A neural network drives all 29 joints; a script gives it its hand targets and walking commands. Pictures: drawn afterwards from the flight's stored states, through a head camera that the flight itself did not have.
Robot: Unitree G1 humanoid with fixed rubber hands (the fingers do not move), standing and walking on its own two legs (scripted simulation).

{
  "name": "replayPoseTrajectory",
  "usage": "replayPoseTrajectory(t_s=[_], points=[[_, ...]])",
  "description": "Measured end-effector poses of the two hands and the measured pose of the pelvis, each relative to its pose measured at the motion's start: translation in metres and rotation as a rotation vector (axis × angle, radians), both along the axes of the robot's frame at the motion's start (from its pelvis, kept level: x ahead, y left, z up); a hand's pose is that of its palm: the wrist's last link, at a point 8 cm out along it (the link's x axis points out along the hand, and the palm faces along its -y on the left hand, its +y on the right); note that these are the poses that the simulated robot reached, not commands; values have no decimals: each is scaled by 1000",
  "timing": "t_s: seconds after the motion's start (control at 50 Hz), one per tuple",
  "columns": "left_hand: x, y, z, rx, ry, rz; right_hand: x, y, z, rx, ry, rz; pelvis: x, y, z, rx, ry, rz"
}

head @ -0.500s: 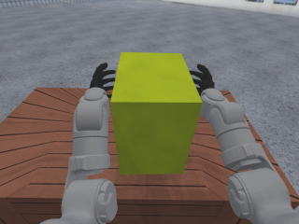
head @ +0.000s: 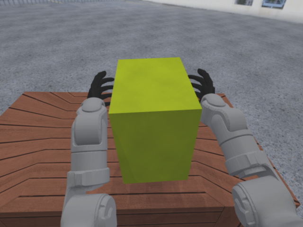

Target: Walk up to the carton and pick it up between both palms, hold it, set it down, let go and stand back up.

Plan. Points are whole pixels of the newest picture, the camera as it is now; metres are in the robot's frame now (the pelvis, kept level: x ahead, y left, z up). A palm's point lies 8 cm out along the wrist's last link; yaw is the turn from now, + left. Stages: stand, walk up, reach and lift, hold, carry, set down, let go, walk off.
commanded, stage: set down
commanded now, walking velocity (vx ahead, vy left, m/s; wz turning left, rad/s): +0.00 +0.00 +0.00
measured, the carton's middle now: (152, 118) +0.39 -0.01 +0.15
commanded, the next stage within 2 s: none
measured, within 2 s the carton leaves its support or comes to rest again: neither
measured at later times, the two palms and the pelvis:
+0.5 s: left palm (84, 97) +0.38 +0.16 +0.23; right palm (189, 100) +0.39 -0.10 +0.21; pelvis +0.00 -0.01 +0.00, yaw +2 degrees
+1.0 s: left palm (93, 105) +0.37 +0.14 +0.21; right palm (193, 104) +0.40 -0.12 +0.19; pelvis -0.01 -0.03 +0.00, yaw -1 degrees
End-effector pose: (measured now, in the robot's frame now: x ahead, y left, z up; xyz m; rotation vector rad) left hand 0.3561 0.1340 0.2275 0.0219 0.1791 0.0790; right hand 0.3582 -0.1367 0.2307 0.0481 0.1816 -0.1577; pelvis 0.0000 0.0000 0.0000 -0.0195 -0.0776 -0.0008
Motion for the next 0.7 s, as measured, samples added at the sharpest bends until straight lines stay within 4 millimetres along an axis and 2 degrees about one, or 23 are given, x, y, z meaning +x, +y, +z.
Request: replayPoseTrajectory(t_s=[0.06, 0.1, 0.26, 0.34, 0.42, 0.5, 0.6, 0.66, 0.7], points=[[1, -4, -5, -1, 30, -3, 0, -3, -7, 13, 27, -4, -5, 0, 0, -3, 2, 3], [2, -4, -1, 0, 25, 1, 0, -4, -6, 8, 20, 1, -7, -1, 0, -3, 13, -1], [5, 14, 44, -10, -107, 48, 15, 14, 28, -1, -110, 42, -7, -6, 0, 5, 18, -9], [8, 25, 52, -1, -136, 49, 21, 26, 33, -7, -141, 47, -2, -9, 0, 12, -18, 11], [14, 31, 36, 1, -112, 45, 27, 32, 13, -18, -117, 46, 2, -12, 1, 18, -48, 26], [19, 31, 1, 11, -66, 36, 29, 32, -23, -24, -75, 45, 3, -14, 0, 17, -61, 35], [19, 21, -45, 28, -19, 32, 27, 22, -66, -31, -43, 38, 0, -14, 1, 9, -48, 40], [15, 12, -58, 44, -26, 33, 23, 14, -77, -28, -60, 37, -2, -14, 1, 4, -25, 38], [11, 6, -59, 49, -38, 37, 21, 8, -78, -16, -77, 37, -4, -14, 1, 3, -10, 33]])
